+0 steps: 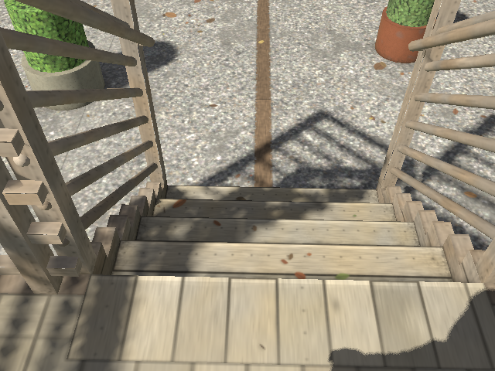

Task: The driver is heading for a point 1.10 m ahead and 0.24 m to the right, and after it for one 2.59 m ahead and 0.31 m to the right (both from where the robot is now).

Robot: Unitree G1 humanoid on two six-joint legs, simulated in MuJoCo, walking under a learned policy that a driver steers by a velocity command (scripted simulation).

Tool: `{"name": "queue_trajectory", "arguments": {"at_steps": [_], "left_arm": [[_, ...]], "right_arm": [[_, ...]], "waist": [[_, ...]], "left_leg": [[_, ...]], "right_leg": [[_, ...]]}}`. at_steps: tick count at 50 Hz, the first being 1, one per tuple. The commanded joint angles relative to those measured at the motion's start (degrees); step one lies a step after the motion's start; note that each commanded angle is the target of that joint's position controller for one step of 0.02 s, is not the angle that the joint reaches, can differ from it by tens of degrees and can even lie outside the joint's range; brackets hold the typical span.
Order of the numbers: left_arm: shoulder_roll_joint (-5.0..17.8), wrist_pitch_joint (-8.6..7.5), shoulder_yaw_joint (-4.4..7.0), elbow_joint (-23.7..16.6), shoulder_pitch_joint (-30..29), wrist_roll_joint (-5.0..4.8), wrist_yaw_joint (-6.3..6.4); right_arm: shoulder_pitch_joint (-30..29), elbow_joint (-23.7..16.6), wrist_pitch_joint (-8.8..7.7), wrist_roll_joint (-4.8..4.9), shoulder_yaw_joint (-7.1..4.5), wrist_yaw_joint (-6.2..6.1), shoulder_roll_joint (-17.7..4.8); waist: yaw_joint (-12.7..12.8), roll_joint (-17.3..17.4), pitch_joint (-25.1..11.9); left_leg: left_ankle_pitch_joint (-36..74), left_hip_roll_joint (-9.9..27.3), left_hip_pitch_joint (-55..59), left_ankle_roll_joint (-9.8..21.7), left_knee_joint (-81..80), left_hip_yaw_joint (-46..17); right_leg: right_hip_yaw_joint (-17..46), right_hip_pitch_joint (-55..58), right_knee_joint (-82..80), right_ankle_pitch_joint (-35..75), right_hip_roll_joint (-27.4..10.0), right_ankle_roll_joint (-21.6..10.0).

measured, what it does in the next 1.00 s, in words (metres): walks ahead, turning right: right foot, then left foot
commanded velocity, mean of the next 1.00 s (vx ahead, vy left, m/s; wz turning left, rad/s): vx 0.50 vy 0.00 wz -0.31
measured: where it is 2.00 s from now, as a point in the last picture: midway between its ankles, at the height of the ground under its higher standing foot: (313, 253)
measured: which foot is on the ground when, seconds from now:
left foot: down 0.00-0.38, up 0.40-0.84, down 0.86-1.00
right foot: up 0.00-0.32, down 0.34-0.88, up 0.90-1.00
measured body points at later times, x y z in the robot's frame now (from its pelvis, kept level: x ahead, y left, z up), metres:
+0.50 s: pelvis +0.29 -0.12 -0.01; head +0.31 -0.12 +0.44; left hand +0.42 +0.12 -0.14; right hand +0.28 -0.36 -0.15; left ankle +0.22 +0.07 -0.65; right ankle +0.34 -0.20 -0.74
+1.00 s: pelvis +0.56 -0.14 -0.01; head +0.58 -0.13 +0.44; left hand +0.67 +0.11 -0.16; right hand +0.56 -0.40 -0.14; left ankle +0.63 -0.09 -0.74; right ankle +0.44 -0.23 -0.65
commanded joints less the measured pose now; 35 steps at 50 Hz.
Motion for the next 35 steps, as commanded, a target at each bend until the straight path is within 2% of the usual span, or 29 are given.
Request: {"name": "queue_trajectory", "arguments": {"at_steps": [1,2,3,5,8,10,11,14,16,17,18,19,20,21,22,23,24,25,26,27,28,29,30,31,32,33,34,35], "left_arm": [[2.47,0.61,0.75,-1.73,3.86,0.36,0.32],[-3.44,1.09,-2.38,-1.22,2.79,8.18,-3.03],[-2.68,1.43,-1.61,-1.25,1.57,8.01,-4.08],[-0.20,1.71,-1.09,-2.82,-3.69,5.99,-5.15],[0.14,2.09,-1.37,-4.75,-8.64,5.06,-5.25],[0.20,2.18,-1.43,-5.52,-10.73,4.54,-5.27],[0.18,2.29,-1.31,-5.72,-11.30,4.52,-5.36],[1.06,1.84,-0.57,-6.28,-12.51,4.45,-5.39],[2.90,0.96,0.57,-6.79,-10.58,3.53,-4.86],[4.95,0.14,1.65,-6.01,-6.24,2.78,-4.15],[7.88,-0.51,2.65,-3.40,4.30,2.80,-3.28],[9.95,-0.55,3.17,0.04,19.50,2.45,-2.48],[10.05,-0.34,3.06,4.59,28.20,4.26,-2.47],[11.53,-1.47,4.17,5.28,25.33,5.16,-2.30],[9.51,-1.77,4.01,4.01,17.95,4.24,-2.19],[5.82,-1.94,2.61,2.98,13.55,3.59,-2.13],[1.87,-1.97,1.30,1.81,9.45,3.49,-2.04],[0.16,-1.90,0.59,0.51,6.63,3.51,-2.39],[-0.39,-2.14,0.41,-0.33,5.59,3.13,-2.63],[0.77,-2.58,0.68,-1.19,4.76,3.02,-2.75],[3.14,-2.86,1.26,-1.70,4.66,2.98,-3.25],[3.94,-3.25,1.42,-1.39,5.86,3.84,-3.71],[3.86,-3.37,1.45,-0.47,8.02,4.17,-4.22],[7.31,-1.35,2.99,0.81,11.60,-0.77,-2.23],[1.25,-2.60,0.64,1.70,12.78,5.30,-4.19],[1.69,-2.87,1.27,2.51,15.39,5.40,-4.95],[2.59,-2.65,1.32,2.29,15.96,5.03,-4.95],[2.74,-2.38,1.24,3.70,17.08,4.87,-5.17]], "right_arm": [[-2.72,-2.86,-1.24,-0.09,-1.35,-1.24,-7.81],[1.27,-2.55,-2.79,-6.76,1.52,-0.88,1.83],[5.10,-0.83,-2.93,-6.10,1.41,-0.42,0.26],[7.51,0.41,-2.71,-4.66,1.47,0.30,-2.76],[10.48,2.06,-1.87,-4.73,1.63,0.59,-4.68],[10.36,2.44,-1.35,-4.65,1.62,0.41,-5.10],[10.24,2.74,-1.22,-4.63,1.70,0.36,-4.59],[10.35,2.82,-0.51,-4.15,0.90,-0.49,-5.96],[9.66,2.25,0.07,-4.02,0.12,-1.13,-8.05],[11.08,1.88,0.11,-4.21,0.07,-1.24,-7.76],[15.17,1.13,-0.31,-5.40,0.99,-1.37,-4.36],[17.92,-1.32,-1.22,-6.74,3.10,0.04,-0.26],[9.63,-2.18,-0.76,-4.06,1.68,1.91,-3.54],[1.05,-5.53,-0.54,-2.45,1.01,1.89,-3.90],[-2.14,-5.93,-0.48,-3.31,0.40,0.57,-5.21],[-0.94,-6.63,-0.33,-4.84,0.47,-0.94,-3.95],[-0.05,-6.91,-0.02,-5.25,1.01,-1.74,-1.35],[0.43,-7.31,0.33,-5.25,1.34,-2.15,0.56],[1.82,-7.47,0.63,-4.70,1.23,-2.37,0.55],[1.66,-7.51,0.79,-4.08,1.20,-2.17,-0.41],[0.42,-7.94,0.94,-3.66,1.14,-2.04,-1.09],[-2.61,-8.86,1.41,-3.57,1.19,-1.65,-1.53],[-4.95,-9.49,1.96,-3.70,1.52,-1.27,-0.98],[-8.38,-12.92,2.54,-1.38,0.30,-1.18,-3.90],[-10.09,-10.74,2.89,-3.84,2.61,-0.31,1.11],[-10.71,-10.91,3.34,-3.90,2.68,0.06,1.07],[-14.22,-12.06,3.27,-3.99,2.29,0.26,-0.64],[-16.54,-12.45,3.06,-3.42,2.04,0.37,-1.08]], "waist": [[2.80,4.35,2.63],[0.36,2.86,3.39],[-0.36,4.13,4.39],[-1.35,5.19,4.15],[-2.15,5.22,5.27],[-2.01,5.10,6.00],[-1.45,5.93,5.80],[-0.76,5.96,5.83],[2.03,6.32,4.14],[3.42,6.96,0.16],[4.29,2.17,-9.13],[9.41,-9.08,-23.74],[13.24,-3.74,-19.72],[12.47,-0.75,-8.00],[10.00,-1.96,-1.09],[6.29,-2.14,-1.53],[3.32,-0.94,-1.38],[0.95,-0.34,-1.42],[-0.37,-0.32,-1.00],[-0.41,-0.81,-0.17],[-0.02,-0.67,1.17],[0.87,-0.16,1.71],[1.87,-0.33,2.58],[0.34,0.18,3.55],[3.50,-1.67,2.01],[4.50,-1.95,3.43],[5.78,-0.26,3.18],[5.98,-1.04,2.91]], "left_leg": [[3.92,17.04,-5.45,9.26,-11.83,-10.22],[3.89,19.12,-0.70,10.97,-11.67,-9.30],[5.61,19.03,2.44,10.81,-11.52,-7.74],[8.23,18.43,4.70,9.98,-11.20,-4.63],[12.76,20.52,12.20,9.90,-11.15,-2.88],[15.45,20.94,16.10,8.78,-10.89,-0.87],[18.32,21.04,17.18,7.92,-10.41,0.29],[24.34,22.06,21.08,6.12,-7.44,2.96],[38.37,20.96,19.54,4.62,0.12,6.44],[45.77,18.15,14.51,2.86,7.72,9.09],[36.88,14.45,1.35,-1.06,22.24,10.31],[6.85,7.73,-19.09,-5.39,38.77,5.99],[-23.27,2.67,-27.36,-5.05,52.06,-1.52],[-22.18,5.71,-34.69,-2.99,55.87,-8.25],[-18.27,9.46,-34.35,-2.21,56.98,-9.64],[-14.99,10.92,-29.37,-1.37,55.41,-10.36],[-11.00,12.51,-24.59,-1.27,52.38,-10.46],[-9.40,12.74,-20.96,-1.26,50.67,-10.33],[-9.69,12.25,-20.63,-1.61,49.97,-9.80],[-8.87,11.95,-21.54,-2.34,47.43,-8.77],[-7.22,11.39,-21.61,-3.51,44.83,-7.19],[-3.18,10.94,-21.53,-4.70,41.18,-5.55],[0.91,11.15,-22.04,-5.57,35.99,-4.69],[3.42,10.74,-19.30,-5.84,32.13,-3.26],[8.37,11.11,-20.28,-6.42,28.23,-4.57],[10.09,10.72,-21.19,-6.38,24.77,-4.34],[11.35,9.79,-20.38,-6.31,20.58,-3.96],[10.83,9.14,-19.63,-5.95,19.46,-3.73]], "right_leg": [[1.11,-1.93,-5.40,8.77,-2.61,1.35],[0.94,-4.66,-11.87,15.29,-1.94,0.45],[0.91,-6.27,-16.29,17.77,-1.46,0.07],[-1.12,-5.09,-21.47,20.49,-0.07,-0.42],[-1.20,-6.42,-27.39,20.95,0.85,-1.13],[-1.65,-5.60,-30.76,19.58,1.56,-1.87],[-2.16,-4.02,-30.72,17.30,2.14,-2.47],[-3.66,0.48,-32.83,9.82,4.22,-3.67],[-7.58,10.12,-35.16,8.32,8.10,-5.44],[-9.11,21.83,-33.44,10.99,10.97,-7.22],[-3.46,43.33,-26.39,22.56,8.51,-12.08],[22.53,69.21,-34.91,14.05,-4.45,-22.87],[36.08,69.16,-45.89,13.69,-9.85,-22.84],[31.50,60.26,-49.01,6.21,-8.46,-17.44],[26.40,48.27,-50.17,1.72,-6.42,-15.79],[23.14,39.66,-51.04,3.99,-5.01,-16.10],[19.90,32.39,-52.98,4.93,-3.74,-16.06],[18.40,27.22,-54.32,5.40,-2.58,-15.76],[17.72,24.37,-55.37,4.97,-1.91,-15.72],[15.58,22.60,-55.79,4.21,-0.88,-15.32],[14.14,19.46,-56.00,6.15,-0.09,-15.24],[12.72,17.62,-56.21,6.28,0.76,-15.01],[11.77,16.80,-56.23,7.04,0.95,-14.83],[12.26,16.01,-55.54,11.99,0.91,-12.61],[10.62,16.61,-54.49,7.52,1.53,-13.97],[11.68,18.86,-54.03,6.77,0.71,-14.31],[12.01,19.26,-53.44,7.57,0.92,-13.95],[13.28,20.31,-53.34,7.65,-0.13,-14.26]]}}
Keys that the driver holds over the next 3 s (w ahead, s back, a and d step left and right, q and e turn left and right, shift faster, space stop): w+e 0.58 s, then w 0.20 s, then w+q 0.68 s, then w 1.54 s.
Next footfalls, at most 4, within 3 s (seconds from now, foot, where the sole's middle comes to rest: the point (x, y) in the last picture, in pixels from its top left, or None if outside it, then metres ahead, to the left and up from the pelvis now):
0.34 right None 0.38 -0.21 -0.78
0.86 left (287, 318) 0.67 -0.10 -0.78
1.40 right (368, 303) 0.71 -0.35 -0.78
1.72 left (280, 271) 0.94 -0.11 -0.97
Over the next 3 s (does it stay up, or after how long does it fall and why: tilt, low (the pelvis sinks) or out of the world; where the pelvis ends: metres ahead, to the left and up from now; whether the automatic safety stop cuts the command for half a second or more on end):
stays up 1.45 -0.23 -0.59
